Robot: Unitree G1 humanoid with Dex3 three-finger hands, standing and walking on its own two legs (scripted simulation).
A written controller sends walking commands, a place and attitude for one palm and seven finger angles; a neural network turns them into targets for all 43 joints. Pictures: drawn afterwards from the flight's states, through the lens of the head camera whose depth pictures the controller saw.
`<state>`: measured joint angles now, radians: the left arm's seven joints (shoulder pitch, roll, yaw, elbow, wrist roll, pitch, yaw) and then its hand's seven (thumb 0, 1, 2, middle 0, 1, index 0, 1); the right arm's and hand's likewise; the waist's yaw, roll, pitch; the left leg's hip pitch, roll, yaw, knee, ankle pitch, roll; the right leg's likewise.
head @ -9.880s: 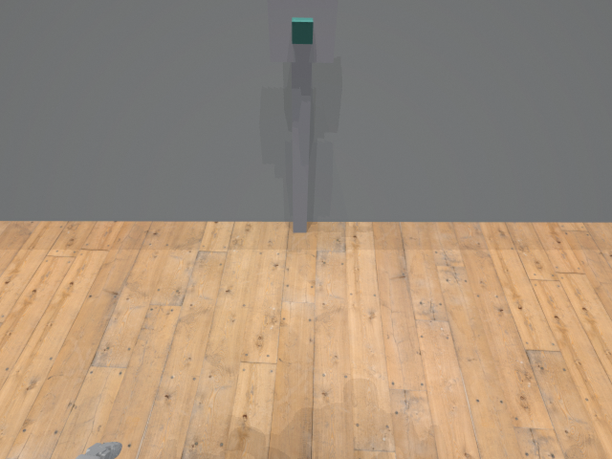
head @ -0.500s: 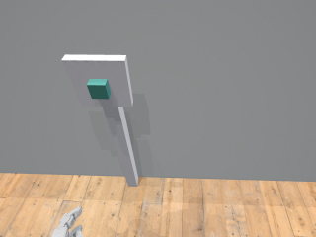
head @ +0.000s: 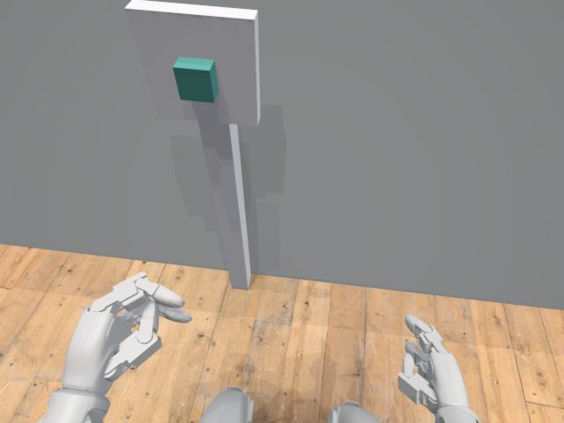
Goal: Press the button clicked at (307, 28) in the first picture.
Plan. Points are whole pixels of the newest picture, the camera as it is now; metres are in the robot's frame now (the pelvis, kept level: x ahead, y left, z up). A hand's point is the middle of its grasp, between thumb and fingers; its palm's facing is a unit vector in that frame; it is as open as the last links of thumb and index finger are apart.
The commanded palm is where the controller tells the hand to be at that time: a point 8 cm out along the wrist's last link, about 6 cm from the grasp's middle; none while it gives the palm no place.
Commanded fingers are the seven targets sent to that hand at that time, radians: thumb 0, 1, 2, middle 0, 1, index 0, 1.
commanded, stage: raise the hand and make a fist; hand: left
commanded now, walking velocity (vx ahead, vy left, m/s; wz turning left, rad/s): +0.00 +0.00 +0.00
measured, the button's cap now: (197, 79) +0.56 +0.20 +0.17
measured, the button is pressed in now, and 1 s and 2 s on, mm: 0 0 0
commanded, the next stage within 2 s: aim a knuckle at the button in 1.36 s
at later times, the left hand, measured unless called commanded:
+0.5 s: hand (132, 291) +0.23 +0.20 +0.11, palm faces +0.01 -1.00 -0.07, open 3.1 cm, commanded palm +0.21 +0.26 +0.12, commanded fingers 0.00 0.90 0.90 -1.30 -1.50 -1.30 -1.50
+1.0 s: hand (105, 237) +0.27 +0.22 +0.17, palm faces +0.02 -1.00 -0.07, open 3.1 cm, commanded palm +0.24 +0.27 +0.17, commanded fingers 0.00 0.90 0.90 -1.30 -1.50 -1.30 -1.50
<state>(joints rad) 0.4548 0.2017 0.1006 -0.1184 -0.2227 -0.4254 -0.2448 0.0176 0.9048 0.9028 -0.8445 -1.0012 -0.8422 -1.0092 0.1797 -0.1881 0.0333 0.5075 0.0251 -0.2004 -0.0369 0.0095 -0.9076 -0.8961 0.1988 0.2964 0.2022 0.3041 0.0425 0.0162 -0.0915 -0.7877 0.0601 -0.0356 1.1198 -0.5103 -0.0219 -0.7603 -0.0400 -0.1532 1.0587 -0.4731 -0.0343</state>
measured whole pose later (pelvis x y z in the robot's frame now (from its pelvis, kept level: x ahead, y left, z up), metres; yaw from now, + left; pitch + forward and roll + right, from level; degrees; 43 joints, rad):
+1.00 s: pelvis +0.04 +0.01 +0.06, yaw -1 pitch +2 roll -1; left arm 0.27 0.28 0.27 -0.09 -0.31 -0.12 -0.30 0.02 0.90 0.90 -1.30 -1.50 -1.30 -1.50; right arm 0.26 -0.25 0.06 0.60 0.05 -0.24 -0.07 0.01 -0.91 -0.90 0.20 0.30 0.20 0.30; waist 0.03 0.05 -0.06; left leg -0.36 0.04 0.02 0.72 -0.39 0.00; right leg -0.36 -0.04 -0.12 0.67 -0.35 0.00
